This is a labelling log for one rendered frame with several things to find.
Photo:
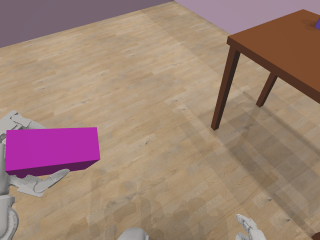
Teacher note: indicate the robot right hand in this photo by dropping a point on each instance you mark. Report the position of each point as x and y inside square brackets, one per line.
[250, 227]

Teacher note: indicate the robot left thigh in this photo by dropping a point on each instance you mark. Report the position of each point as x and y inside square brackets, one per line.
[134, 233]

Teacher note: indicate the sponge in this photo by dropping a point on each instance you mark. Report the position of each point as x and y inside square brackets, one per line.
[40, 152]

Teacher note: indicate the table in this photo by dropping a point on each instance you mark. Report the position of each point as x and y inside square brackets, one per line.
[288, 47]

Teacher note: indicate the left robot forearm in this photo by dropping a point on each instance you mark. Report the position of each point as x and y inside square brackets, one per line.
[9, 219]

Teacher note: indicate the robot left hand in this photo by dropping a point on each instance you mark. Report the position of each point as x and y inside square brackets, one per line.
[30, 185]

